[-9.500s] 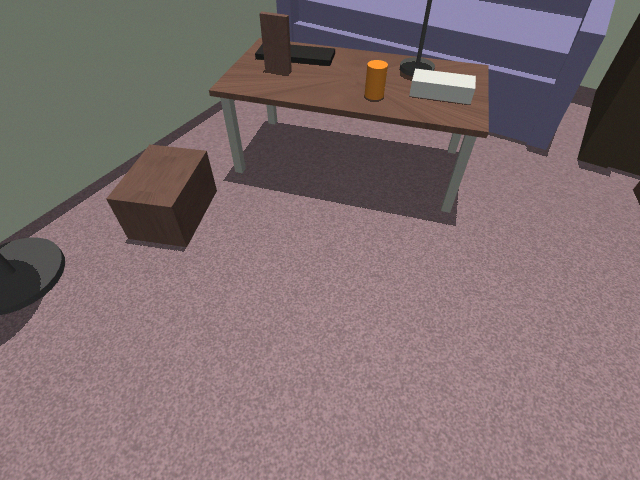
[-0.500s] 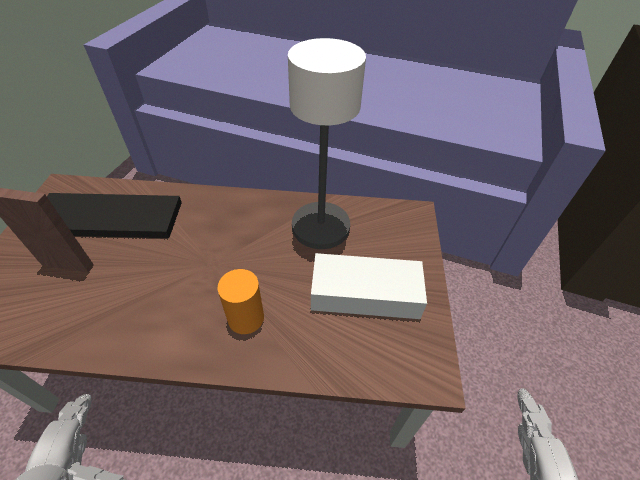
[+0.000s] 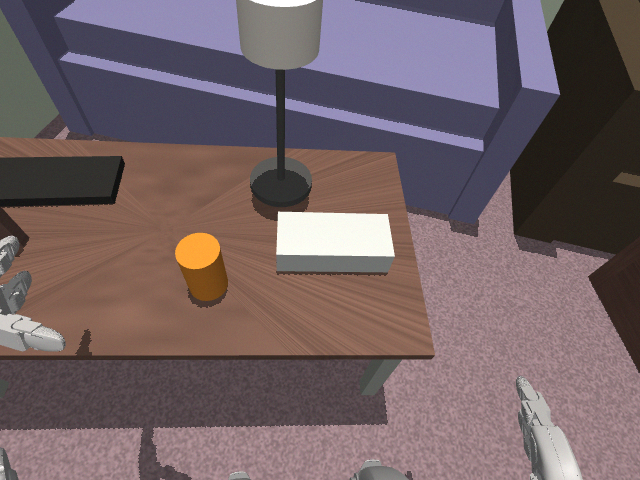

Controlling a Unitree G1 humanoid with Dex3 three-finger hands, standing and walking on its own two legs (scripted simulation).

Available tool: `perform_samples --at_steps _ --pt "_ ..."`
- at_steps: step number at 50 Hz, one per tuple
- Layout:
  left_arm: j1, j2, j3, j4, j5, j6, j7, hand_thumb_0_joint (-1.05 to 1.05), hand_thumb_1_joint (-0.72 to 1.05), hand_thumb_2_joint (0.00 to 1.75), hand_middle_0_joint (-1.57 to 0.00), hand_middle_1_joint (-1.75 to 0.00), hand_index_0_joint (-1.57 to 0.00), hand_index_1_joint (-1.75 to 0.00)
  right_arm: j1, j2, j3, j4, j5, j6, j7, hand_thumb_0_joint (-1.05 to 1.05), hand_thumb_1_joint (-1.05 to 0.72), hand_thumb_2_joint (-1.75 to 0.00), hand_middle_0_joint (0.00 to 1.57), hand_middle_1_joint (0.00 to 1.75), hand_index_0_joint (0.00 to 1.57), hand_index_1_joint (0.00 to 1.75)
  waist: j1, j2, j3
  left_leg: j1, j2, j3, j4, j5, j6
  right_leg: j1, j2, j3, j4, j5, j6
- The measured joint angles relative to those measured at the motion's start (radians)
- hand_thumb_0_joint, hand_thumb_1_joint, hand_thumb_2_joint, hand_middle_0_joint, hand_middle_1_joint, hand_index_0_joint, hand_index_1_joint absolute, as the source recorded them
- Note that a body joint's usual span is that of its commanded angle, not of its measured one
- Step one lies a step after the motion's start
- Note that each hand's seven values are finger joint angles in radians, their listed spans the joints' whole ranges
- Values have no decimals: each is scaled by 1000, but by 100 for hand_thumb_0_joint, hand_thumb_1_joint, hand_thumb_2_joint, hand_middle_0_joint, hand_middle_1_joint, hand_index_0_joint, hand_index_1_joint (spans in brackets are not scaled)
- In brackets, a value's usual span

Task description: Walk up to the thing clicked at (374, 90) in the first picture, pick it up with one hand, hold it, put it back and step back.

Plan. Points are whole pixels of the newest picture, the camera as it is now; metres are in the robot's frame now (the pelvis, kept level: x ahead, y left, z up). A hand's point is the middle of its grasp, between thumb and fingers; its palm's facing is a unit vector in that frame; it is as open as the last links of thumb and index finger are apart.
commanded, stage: go down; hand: left
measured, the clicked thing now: (203, 268) +0.53 +0.19 -0.21
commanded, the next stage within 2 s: approach in 1.00 s
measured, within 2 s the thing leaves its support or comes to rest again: neither
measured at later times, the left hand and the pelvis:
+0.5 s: hand (31, 255) +0.42 +0.35 +0.02, palm faces +0.17 -0.98 -0.05, open 17.6 cm; pelvis +0.01 +0.01 -0.01, yaw -1 degrees
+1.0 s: hand (24, 233) +0.44 +0.36 +0.03, palm faces +0.18 -0.98 -0.03, open 17.6 cm; pelvis +0.01 +0.01 -0.02, yaw -1 degrees
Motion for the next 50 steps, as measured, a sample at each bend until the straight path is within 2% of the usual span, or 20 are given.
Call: perform_samples --at_steps 6,14,23,28,33,45,50 --pt "-51 40 30 37 5 -57 -31 -1 -59 7 -5 -5 -5 -5 -13 5 19 -25 -12 -1 3 -1 55 -5 5 5 5 5 -13 -11 -9 -47 3 -15 29 -10 -2 -36 3 -13 15 -7 -1" --pt "-109 82 48 67 -5 -91 -61 -2 -57 7 -6 -4 -5 -5 -14 15 41 -16 -24 1 14 -1 54 -5 5 5 5 5 -29 -1 -32 -96 8 -22 64 -31 2 -74 8 -19 32 -18 3" --pt "-124 96 80 94 -15 -91 -78 -1 -59 8 -6 -5 -5 -5 1 9 44 -60 -25 22 25 -1 54 -5 5 5 5 5 -37 19 -41 -128 13 -10 89 -49 9 -110 11 -6 49 -26 10" --pt "-113 87 101 73 -10 -91 -76 -2 -60 8 -6 -5 -5 -6 15 5 37 -75 -25 26 26 -1 54 -5 5 5 5 5 -34 12 -52 -132 14 -11 95 -56 9 -114 12 -7 55 -34 10" --pt "-125 96 105 61 -5 -100 -74 -2 -59 9 -5 -5 -5 -6 5 2 28 -66 -27 26 23 -1 53 -5 5 5 5 5 -36 2 -53 -138 13 -18 104 -61 6 -116 12 -14 64 -40 8" --pt "-194 153 116 119 -10 -116 -104 -2 -59 9 -6 -5 -5 -7 1 1 32 -98 -33 20 27 -1 53 -5 5 5 5 5 -60 3 -50 -169 15 -27 121 -62 3 -144 14 -20 79 -42 4" --pt "-217 174 140 133 -10 -127 -107 -2 -60 8 -6 -5 -5 -7 7 -5 29 -123 -32 26 25 -1 53 -5 5 5 5 5 -70 2 -37 -189 17 -25 135 -64 4 -165 15 -18 93 -43 5"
